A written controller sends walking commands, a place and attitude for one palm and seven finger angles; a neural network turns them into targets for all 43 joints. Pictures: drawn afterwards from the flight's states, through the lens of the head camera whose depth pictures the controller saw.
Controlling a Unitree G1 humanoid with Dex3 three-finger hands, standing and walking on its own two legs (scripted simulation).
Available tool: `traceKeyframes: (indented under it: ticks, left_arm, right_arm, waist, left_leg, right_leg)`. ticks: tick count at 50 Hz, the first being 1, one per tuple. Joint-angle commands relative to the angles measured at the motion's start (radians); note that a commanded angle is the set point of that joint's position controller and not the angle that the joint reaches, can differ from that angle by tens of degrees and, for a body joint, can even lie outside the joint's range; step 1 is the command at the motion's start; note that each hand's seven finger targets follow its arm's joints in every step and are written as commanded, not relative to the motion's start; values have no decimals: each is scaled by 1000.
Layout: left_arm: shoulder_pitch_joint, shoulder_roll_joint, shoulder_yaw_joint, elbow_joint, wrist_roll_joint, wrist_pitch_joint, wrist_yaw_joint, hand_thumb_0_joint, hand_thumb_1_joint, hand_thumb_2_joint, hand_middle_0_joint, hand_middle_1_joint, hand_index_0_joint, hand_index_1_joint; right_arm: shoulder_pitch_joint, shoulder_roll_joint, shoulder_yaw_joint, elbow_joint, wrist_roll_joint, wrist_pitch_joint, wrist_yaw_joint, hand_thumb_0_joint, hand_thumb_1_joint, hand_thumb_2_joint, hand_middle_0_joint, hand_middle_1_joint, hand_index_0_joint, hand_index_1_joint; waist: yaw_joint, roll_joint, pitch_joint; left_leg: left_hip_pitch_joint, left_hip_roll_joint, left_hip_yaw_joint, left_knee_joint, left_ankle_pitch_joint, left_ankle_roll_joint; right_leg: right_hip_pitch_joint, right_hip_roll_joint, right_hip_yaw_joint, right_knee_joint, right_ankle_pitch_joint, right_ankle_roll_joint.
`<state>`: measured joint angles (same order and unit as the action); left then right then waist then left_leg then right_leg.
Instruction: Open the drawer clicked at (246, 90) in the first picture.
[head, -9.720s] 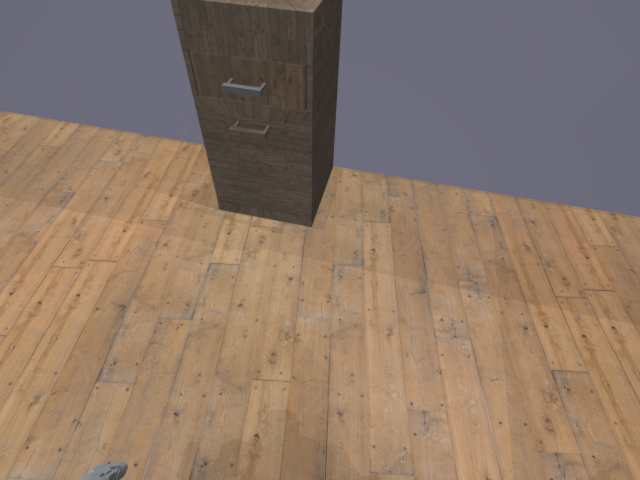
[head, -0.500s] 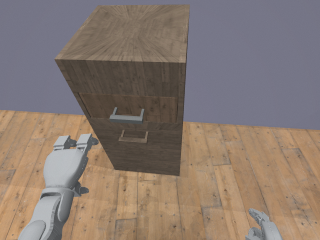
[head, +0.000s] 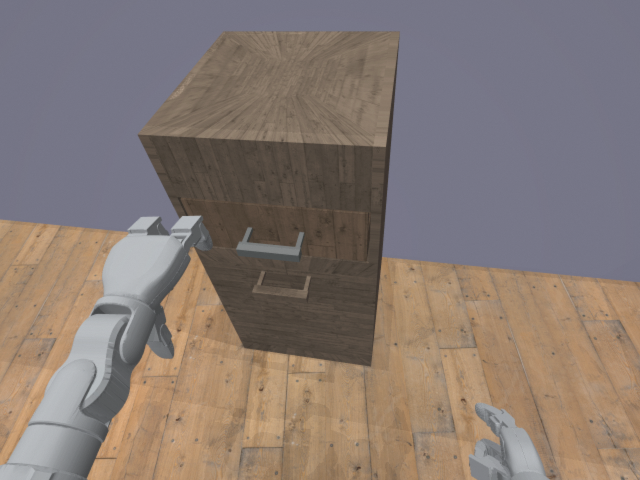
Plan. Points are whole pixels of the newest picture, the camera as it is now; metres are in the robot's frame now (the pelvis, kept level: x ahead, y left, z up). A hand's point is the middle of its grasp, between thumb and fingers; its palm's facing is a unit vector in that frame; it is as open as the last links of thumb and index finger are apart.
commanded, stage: raise the hand with hooked fingers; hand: left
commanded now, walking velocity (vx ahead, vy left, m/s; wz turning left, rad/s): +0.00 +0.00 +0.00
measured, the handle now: (271, 243) +0.56 +0.20 -0.13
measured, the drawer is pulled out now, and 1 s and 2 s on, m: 0.00 0.00 0.00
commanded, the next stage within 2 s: move the hooked fingers above the handle in 0.32 s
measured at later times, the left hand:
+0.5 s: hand (172, 295) +0.30 +0.24 +0.07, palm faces +0.03 -0.06 -1.00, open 13.9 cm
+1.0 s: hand (213, 273) +0.37 +0.22 +0.02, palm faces -0.07 -0.03 -1.00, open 13.9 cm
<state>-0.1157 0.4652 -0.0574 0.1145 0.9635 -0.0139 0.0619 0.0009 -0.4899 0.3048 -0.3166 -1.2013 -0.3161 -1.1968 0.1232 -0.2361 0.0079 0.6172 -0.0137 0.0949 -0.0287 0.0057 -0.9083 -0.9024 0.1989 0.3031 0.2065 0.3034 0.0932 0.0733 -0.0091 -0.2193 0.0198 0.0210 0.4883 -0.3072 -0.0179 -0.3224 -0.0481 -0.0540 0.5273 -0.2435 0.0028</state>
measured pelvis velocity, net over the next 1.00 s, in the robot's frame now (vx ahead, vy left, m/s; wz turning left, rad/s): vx -0.02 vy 0.00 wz -0.01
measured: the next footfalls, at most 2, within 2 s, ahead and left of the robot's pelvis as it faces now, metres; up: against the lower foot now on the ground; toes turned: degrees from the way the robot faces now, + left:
none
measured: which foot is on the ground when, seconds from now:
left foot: down 0.00-1.00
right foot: down 0.00-1.00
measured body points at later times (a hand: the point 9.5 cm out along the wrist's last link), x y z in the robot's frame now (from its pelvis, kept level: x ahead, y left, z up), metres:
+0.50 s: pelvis -0.01 +0.00 +0.00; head +0.01 -0.03 +0.45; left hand +0.29 +0.24 +0.13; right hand +0.17 -0.22 -0.12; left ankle -0.03 +0.13 -0.74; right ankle +0.02 -0.12 -0.74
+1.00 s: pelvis -0.02 +0.00 -0.01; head +0.04 -0.02 +0.43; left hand +0.37 +0.22 +0.07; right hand +0.08 -0.27 -0.15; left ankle -0.03 +0.13 -0.74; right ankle +0.02 -0.12 -0.74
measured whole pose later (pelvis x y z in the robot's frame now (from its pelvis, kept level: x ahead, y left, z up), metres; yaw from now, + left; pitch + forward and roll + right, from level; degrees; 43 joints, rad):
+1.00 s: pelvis -0.02 +0.00 -0.01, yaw -1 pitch +10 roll +1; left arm -0.44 0.44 -0.05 0.65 1.06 -0.14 0.21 0.00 -0.49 0.30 -0.32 -1.20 -0.32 -1.20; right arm 0.27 -0.27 -0.07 0.67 -0.01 0.10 -0.04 0.00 -0.91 -0.90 0.20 0.30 0.21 0.30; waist 0.00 0.04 -0.06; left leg -0.46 0.02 0.03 0.62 -0.34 -0.02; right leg -0.56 -0.05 -0.03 0.65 -0.26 0.00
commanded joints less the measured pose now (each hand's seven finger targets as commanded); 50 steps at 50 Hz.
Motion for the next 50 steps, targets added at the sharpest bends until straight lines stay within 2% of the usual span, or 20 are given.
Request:
traceKeyframes:
  ticks: [1, 5, 9, 12, 15, 21, 23, 25, 27, 28, 30, 32, 34, 35, 36, 39, 43, 44, 47, 50]
  left_arm:
    - [-183, 195, 138, -206, -22, -38, 17, 0, -500, 300, -300, -1200, -300, -1200]
    - [-184, 198, 154, -219, -18, -64, 39, 0, -500, 300, -300, -1200, -300, -1200]
    - [-209, 236, 196, -251, -7, -79, 88, 0, -500, 300, -300, -1200, -300, -1200]
    - [-214, 217, 177, -240, -2, -71, 118, 0, -500, 300, -300, -1200, -300, -1200]
    - [-209, 185, 143, -195, -5, -45, 119, 0, -500, 300, -300, -1200, -300, -1200]
    - [-217, 195, 130, -218, 0, -34, 96, 0, -500, 300, -300, -1200, -300, -1200]
    - [-226, 165, 107, -140, 1, -31, 87, 0, -500, 300, -300, -1200, -300, -1200]
    - [-322, 131, 60, -89, 8, -38, 84, 0, -500, 300, -300, -1200, -300, -1200]
    - [-410, 158, 69, -32, 31, -51, 93, 0, -500, 300, -300, -1200, -300, -1200]
    - [-469, 150, 52, -51, 44, -66, 102, 0, -500, 300, -300, -1200, -300, -1200]
    - [-498, 162, 65, -22, 54, -83, 121, 0, -500, 300, -300, -1200, -300, -1200]
    - [-551, 174, 78, 47, 59, -94, 138, 0, -500, 300, -300, -1200, -300, -1200]
    - [-540, 216, 129, 128, 66, -92, 157, 0, -500, 300, -300, -1200, -300, -1200]
    - [-557, 188, 101, 166, 65, -89, 161, 0, -500, 300, -300, -1200, -300, -1200]
    - [-585, 210, 122, 202, 66, -90, 167, 0, -500, 300, -300, -1200, -300, -1200]
    - [-594, 206, 121, 256, 79, -90, 174, 0, -500, 300, -300, -1200, -300, -1200]
    - [-630, 170, 81, 296, 78, -111, 175, 0, -500, 300, -300, -1200, -300, -1200]
    - [-624, 183, 99, 316, 78, -117, 176, 0, -500, 300, -300, -1200, -300, -1200]
    - [-682, 170, 84, 342, 84, -143, 198, 0, -500, 300, -300, -1200, -300, -1200]
    - [-717, 212, 129, 365, 103, -164, 241, 0, -500, 300, -300, -1200, -300, -1200]
  right_arm:
    - [-82, -116, -56, -154, -2, -44, 3, 0, -900, -900, 200, 300, 200, 300]
    - [-74, -120, -63, -155, 0, -41, 9, 0, -900, -900, 200, 300, 200, 300]
    - [-69, -121, -71, -149, 1, -45, 7, 0, -900, -900, 200, 300, 200, 300]
    - [-65, -117, -77, -139, 4, -46, 6, 0, -900, -900, 200, 300, 200, 300]
    - [-72, -118, -75, -133, 11, -46, 6, 0, -900, -900, 200, 300, 200, 300]
    - [-78, -120, -71, -139, 8, -45, 3, 0, -900, -900, 200, 300, 200, 300]
    - [-70, -119, -67, -131, 10, -42, 0, 0, -900, -900, 200, 300, 200, 300]
    - [-58, -120, -64, -123, 13, -45, -3, 0, -900, -900, 200, 300, 200, 300]
    - [-41, -124, -66, -113, 10, -47, -9, 0, -900, -900, 200, 300, 200, 300]
    - [-33, -122, -69, -111, 7, -52, -9, 0, -900, -900, 200, 300, 200, 300]
    - [-15, -116, -75, -109, 2, -58, -10, 0, -900, -900, 200, 300, 200, 300]
    - [6, -118, -78, -94, 1, -56, -16, 0, -900, -900, 200, 300, 200, 300]
    - [20, -121, -82, -89, 2, -54, -18, 0, -900, -900, 200, 300, 200, 300]
    - [25, -118, -81, -86, 5, -54, -19, 0, -900, -900, 200, 300, 200, 300]
    - [35, -122, -84, -78, 7, -53, -21, 0, -900, -900, 200, 300, 200, 300]
    - [54, -128, -94, -85, 5, -48, -18, 0, -900, -900, 200, 300, 200, 300]
    - [94, -136, -108, -82, 4, -45, -14, 0, -900, -900, 200, 300, 200, 300]
    - [103, -139, -113, -82, 4, -42, -15, 0, -900, -900, 200, 300, 200, 300]
    - [133, -143, -121, -67, 2, -37, -13, 0, -900, -900, 200, 300, 200, 300]
    - [160, -147, -129, -57, -2, -33, -10, 0, -900, -900, 200, 300, 200, 300]
  waist:
    - [1, -77, -261]
    - [0, -82, -246]
    - [3, -56, -285]
    - [-3, -24, -295]
    - [-14, -59, -246]
    - [-8, -42, -251]
    - [-21, -97, -203]
    - [-43, -103, -168]
    - [-47, -106, -186]
    - [-48, -65, -232]
    - [-45, -45, -280]
    - [-54, -60, -289]
    - [-45, -81, -301]
    - [-53, -75, -290]
    - [-57, -87, -284]
    - [-53, -80, -334]
    - [-74, -77, -370]
    - [-77, -100, -372]
    - [-96, -85, -367]
    - [-91, -73, -414]
  left_leg:
    - [-21, -54, 22, -54, 376, 35]
    - [-32, -52, 22, -57, 356, 35]
    - [-21, -53, 18, -54, 366, 34]
    - [-8, -54, 21, -52, 368, 33]
    - [-27, -52, 26, -63, 315, 33]
    - [-12, -49, 21, -80, 293, 34]
    - [-40, -50, 25, -76, 270, 35]
    - [-56, -52, 25, -74, 207, 35]
    - [-64, -56, 25, -67, 177, 35]
    - [-45, -57, 20, -56, 194, 35]
    - [-39, -60, 17, -38, 207, 36]
    - [-66, -64, 19, -22, 216, 36]
    - [-100, -66, 22, -10, 218, 38]
    - [-118, -67, 24, -7, 208, 39]
    - [-137, -66, 26, -1, 208, 41]
    - [-159, -70, 28, 17, 234, 41]
    - [-168, -66, 33, 51, 251, 48]
    - [-185, -67, 30, 59, 246, 49]
    - [-200, -65, 30, 80, 236, 50]
    - [-219, -66, 25, 99, 245, 51]
  right_leg:
    - [239, 43, 25, -41, 328, -37]
    - [213, 44, 24, -43, 290, -38]
    - [217, 45, 29, -37, 290, -39]
    - [203, 44, 24, -34, 286, -41]
    - [178, 46, 20, -48, 234, -38]
    - [184, 49, 17, -55, 195, -40]
    - [154, 52, 12, -58, 183, -37]
    - [106, 52, 10, -66, 119, -34]
    - [87, 52, 12, -62, 88, -36]
    - [82, 53, 14, -51, 98, -40]
    - [91, 51, 16, -34, 110, -42]
    - [86, 51, 18, -22, 139, -41]
    - [100, 53, 22, -13, 153, -40]
    - [88, 49, 20, -8, 149, -39]
    - [84, 50, 22, -5, 158, -38]
    - [98, 52, 24, 19, 194, -41]
    - [67, 52, 29, 42, 232, -40]
    - [68, 55, 27, 48, 223, -40]
    - [15, 54, 29, 62, 217, -39]
    - [5, 56, 28, 89, 217, -43]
